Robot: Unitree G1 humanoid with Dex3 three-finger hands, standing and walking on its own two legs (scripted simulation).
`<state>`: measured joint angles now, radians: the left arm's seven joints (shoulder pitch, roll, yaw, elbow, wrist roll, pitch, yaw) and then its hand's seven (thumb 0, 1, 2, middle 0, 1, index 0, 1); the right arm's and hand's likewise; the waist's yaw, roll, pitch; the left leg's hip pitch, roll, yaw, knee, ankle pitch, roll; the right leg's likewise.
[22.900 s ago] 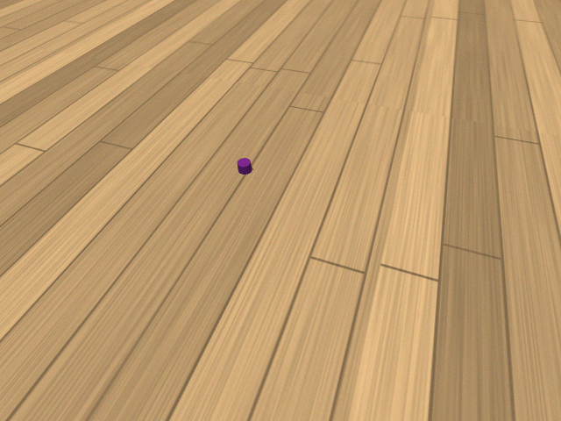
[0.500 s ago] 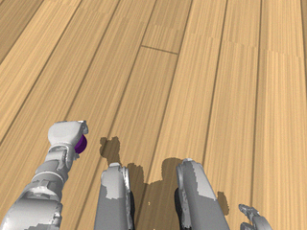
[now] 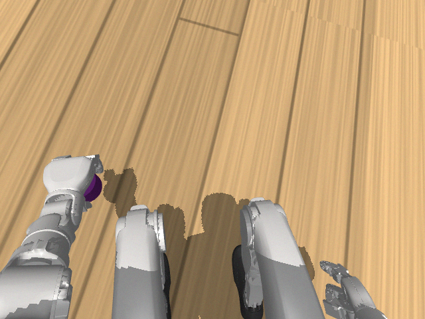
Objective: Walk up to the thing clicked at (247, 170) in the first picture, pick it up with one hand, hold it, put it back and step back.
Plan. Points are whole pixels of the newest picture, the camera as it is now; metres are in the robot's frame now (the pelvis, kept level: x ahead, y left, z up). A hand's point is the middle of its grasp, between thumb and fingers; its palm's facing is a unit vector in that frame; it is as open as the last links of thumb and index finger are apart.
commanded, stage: crouch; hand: left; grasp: from above
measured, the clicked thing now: (81, 184) +0.38 +0.28 -0.20
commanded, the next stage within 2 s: lower in 0.50 s
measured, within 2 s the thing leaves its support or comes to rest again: neither
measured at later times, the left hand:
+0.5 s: hand (88, 192) +0.37 +0.28 -0.24, palm faces -0.46 -0.06 -0.89, open 9.3 cm
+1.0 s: hand (98, 195) +0.37 +0.28 -0.30, palm faces -0.46 -0.10 -0.88, open 9.3 cm
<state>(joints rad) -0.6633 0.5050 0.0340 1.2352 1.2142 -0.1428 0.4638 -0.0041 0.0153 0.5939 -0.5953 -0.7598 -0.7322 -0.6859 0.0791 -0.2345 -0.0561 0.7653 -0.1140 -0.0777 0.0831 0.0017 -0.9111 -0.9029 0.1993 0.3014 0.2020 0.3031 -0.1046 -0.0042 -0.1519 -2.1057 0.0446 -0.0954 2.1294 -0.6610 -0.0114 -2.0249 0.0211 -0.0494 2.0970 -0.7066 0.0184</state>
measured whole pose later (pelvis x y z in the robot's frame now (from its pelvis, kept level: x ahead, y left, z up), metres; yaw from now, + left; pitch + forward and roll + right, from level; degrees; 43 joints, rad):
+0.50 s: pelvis -0.01 +0.00 -0.06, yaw -1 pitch +33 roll -5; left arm -0.70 0.55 0.08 1.32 1.25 -0.20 0.49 -0.01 0.03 0.58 -0.58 -0.77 -0.71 -0.70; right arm 0.08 -0.23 -0.05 0.81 -0.14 -0.08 0.11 0.00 -0.91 -0.90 0.20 0.30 0.20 0.30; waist -0.11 -0.01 -0.11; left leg -2.26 0.05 -0.12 2.32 -0.65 -0.02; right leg -2.18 0.04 -0.05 2.29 -0.70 0.02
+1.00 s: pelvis +0.00 +0.00 -0.10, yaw -2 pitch +32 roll -6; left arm -0.73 0.60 0.14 1.44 1.30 -0.27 0.59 -0.01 0.04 0.58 -0.57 -0.77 -0.71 -0.70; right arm 0.04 -0.25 -0.02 0.84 -0.19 -0.10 0.15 0.00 -0.92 -0.90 0.20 0.30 0.20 0.30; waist -0.14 -0.05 -0.04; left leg -2.34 0.04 -0.15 2.45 -0.67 -0.03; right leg -2.26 0.04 -0.07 2.41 -0.71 0.02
